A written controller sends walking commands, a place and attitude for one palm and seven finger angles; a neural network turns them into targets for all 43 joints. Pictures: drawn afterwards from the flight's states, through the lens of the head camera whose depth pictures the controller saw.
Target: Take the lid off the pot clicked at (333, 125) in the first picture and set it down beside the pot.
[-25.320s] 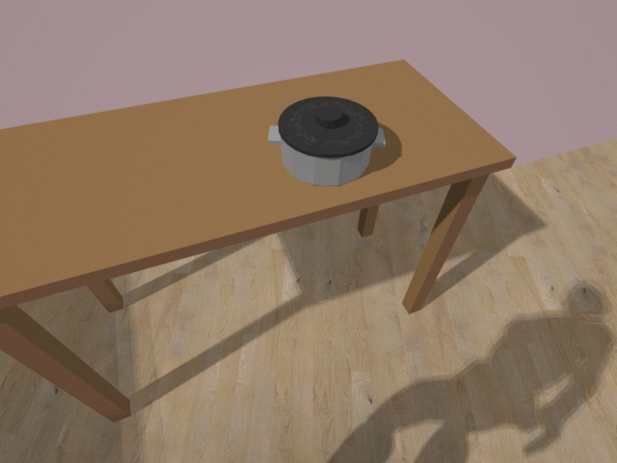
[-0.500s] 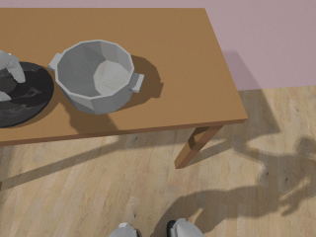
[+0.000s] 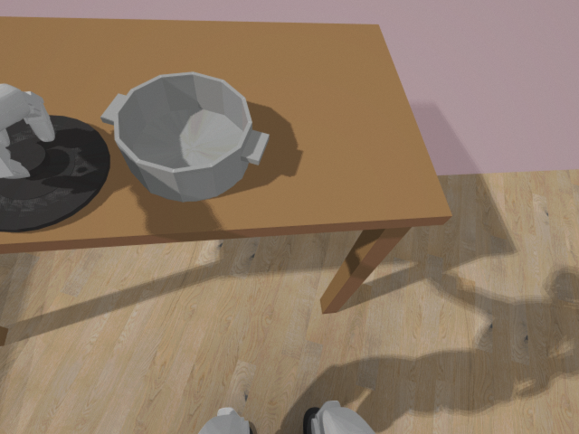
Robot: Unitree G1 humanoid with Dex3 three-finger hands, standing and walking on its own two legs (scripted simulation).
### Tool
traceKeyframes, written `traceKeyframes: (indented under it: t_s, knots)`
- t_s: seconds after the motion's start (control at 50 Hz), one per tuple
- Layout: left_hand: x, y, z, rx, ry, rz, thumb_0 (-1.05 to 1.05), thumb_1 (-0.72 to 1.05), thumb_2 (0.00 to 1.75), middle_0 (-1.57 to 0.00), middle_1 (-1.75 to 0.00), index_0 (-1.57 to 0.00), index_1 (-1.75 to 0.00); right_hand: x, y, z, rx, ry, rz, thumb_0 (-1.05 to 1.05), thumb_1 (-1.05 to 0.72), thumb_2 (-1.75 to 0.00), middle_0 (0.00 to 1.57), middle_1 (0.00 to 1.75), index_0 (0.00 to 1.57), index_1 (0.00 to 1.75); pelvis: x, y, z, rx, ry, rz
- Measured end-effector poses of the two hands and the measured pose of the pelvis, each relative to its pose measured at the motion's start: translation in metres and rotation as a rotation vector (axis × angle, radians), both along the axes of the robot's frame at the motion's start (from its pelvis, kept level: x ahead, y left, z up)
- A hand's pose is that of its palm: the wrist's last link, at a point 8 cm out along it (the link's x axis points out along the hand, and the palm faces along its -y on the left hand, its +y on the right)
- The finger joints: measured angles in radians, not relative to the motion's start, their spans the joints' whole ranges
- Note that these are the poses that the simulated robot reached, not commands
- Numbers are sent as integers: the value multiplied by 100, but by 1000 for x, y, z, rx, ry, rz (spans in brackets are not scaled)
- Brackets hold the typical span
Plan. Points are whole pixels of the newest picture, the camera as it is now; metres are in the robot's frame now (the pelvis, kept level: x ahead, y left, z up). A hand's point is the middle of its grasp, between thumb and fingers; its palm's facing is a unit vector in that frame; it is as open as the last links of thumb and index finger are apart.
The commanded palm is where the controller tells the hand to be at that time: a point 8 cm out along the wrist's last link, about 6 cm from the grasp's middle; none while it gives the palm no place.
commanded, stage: open the fingers wide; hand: left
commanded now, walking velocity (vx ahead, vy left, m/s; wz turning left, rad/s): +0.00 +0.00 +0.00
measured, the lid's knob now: (27, 160) +0.50 +0.34 +0.03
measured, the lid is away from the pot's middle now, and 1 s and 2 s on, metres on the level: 0.22 0.22 0.22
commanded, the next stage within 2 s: raise the empty hand in 0.50 s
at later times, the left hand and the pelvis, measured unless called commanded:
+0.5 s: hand (10, 147) +0.48 +0.33 +0.07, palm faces -0.46 -0.09 -0.88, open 10.9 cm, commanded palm +0.52 +0.33 +0.12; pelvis +0.00 +0.00 +0.00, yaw -1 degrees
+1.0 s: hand out of the picture +0.48 +0.34 +0.11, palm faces -0.41 -0.10 -0.91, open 11.0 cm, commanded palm +0.51 +0.33 +0.16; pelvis +0.01 +0.00 +0.01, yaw +0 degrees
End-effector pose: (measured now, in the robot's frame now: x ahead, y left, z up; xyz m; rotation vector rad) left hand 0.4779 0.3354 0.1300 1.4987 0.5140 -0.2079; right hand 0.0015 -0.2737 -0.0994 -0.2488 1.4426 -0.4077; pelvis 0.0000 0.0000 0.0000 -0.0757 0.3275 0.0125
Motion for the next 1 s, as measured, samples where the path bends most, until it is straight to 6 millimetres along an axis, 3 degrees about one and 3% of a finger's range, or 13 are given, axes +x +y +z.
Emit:
traceKeyframes:
  t_s: [0.24,0.42,0.68,1.0]
  knots:
    - [3,-6,-2,-5,25,7,0,13,60,-39,-95,-39,-96,-20,-1,-3,3,40,-28,0,-90,-90,20,30,21,30,-3,-3,-2,5,7,-9]
    - [11,-4,-2,1,19,24,0,6,56,-34,-93,-34,-93,-24,0,-3,4,49,-45,0,-90,-90,20,30,21,30,-1,-3,-3,4,17,-16]
    - [12,3,0,-11,20,16,0,4,57,-33,-91,-33,-91,-11,4,-2,8,51,-40,0,-90,-90,20,30,21,30,7,0,-2,-2,24,-14]
    - [8,8,37,-10,-29,34,0,4,57,-33,-91,-33,-91,14,9,0,34,-11,-19,0,-90,-90,20,30,21,30,11,4,6,-1,-11,-5]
